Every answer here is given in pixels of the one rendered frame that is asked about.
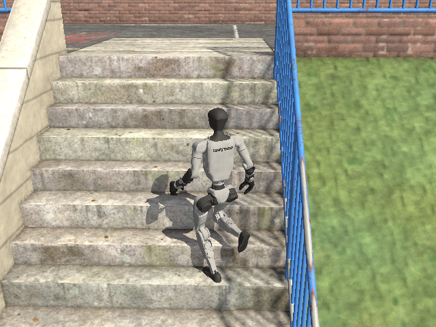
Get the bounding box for stairs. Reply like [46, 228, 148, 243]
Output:
[0, 56, 290, 327]

